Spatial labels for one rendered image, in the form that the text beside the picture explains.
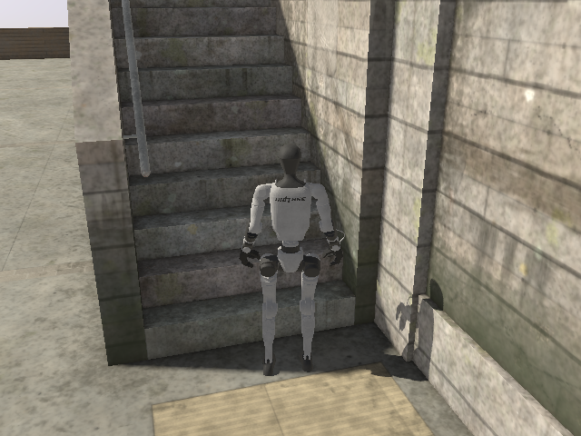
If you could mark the stairs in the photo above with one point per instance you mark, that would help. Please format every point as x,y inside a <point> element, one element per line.
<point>217,107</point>

